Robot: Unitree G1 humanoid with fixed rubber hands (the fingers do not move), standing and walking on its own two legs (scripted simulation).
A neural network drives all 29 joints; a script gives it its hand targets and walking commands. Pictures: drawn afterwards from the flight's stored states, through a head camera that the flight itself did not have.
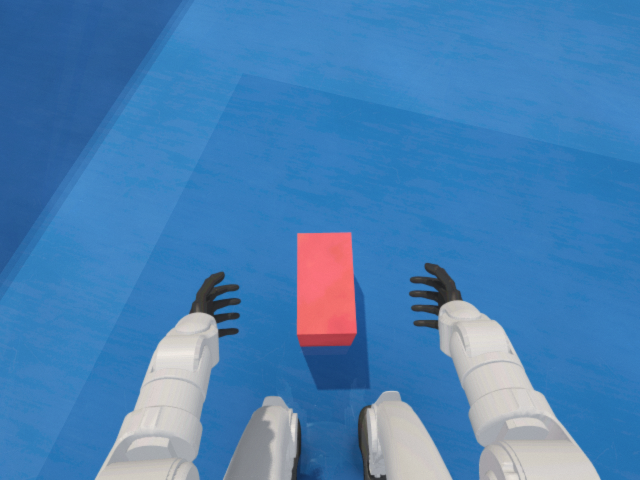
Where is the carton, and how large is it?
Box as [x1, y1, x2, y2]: [297, 233, 356, 346]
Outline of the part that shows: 297,233 297,336 300,346 350,345 356,333 350,233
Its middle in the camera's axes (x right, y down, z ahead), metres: +0.01 +0.14 +1.06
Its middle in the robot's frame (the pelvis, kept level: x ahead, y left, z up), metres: +0.51 +0.00 -0.60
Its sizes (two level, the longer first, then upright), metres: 0.265 0.143 0.193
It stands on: the floor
